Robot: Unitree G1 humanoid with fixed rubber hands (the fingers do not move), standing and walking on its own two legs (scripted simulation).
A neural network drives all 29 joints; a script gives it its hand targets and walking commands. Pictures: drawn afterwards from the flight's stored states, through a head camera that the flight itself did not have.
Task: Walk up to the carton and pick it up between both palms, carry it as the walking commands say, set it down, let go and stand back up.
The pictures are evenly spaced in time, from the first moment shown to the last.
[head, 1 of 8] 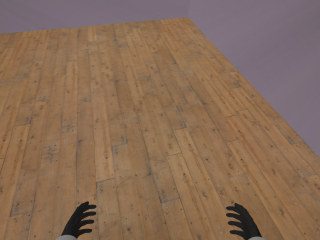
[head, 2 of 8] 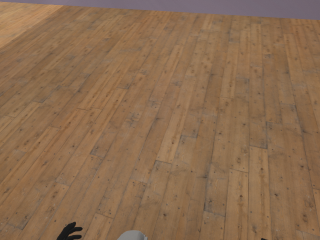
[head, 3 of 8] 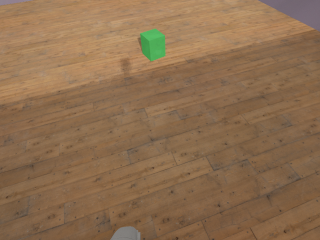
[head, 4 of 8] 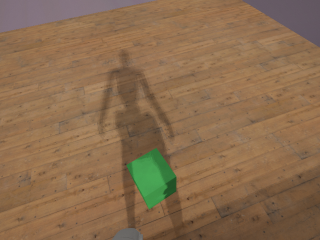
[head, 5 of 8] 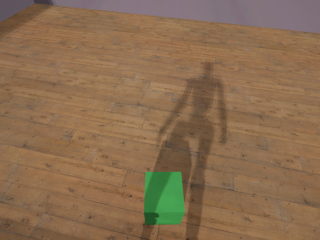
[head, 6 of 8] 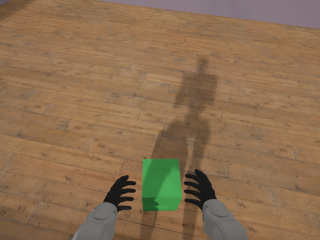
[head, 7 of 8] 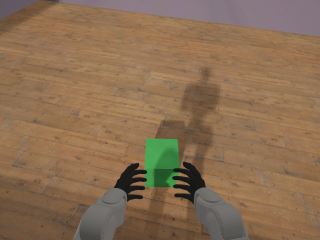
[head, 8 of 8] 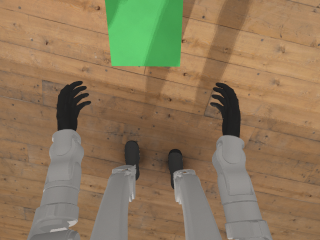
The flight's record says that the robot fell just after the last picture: yes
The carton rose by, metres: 0.00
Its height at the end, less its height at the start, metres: +0.00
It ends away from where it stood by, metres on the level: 0.00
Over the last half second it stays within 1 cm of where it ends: yes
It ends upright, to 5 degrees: yes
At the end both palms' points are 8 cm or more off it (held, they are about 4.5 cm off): yes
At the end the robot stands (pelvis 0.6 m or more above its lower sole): yes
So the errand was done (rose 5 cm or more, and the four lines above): no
